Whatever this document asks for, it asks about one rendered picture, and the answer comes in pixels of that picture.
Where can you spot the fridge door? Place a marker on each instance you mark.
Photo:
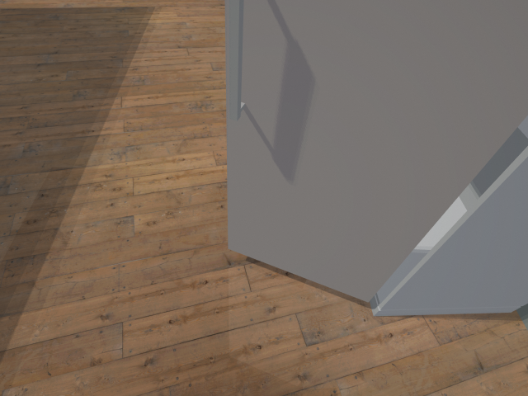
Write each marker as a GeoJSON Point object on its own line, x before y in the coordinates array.
{"type": "Point", "coordinates": [364, 121]}

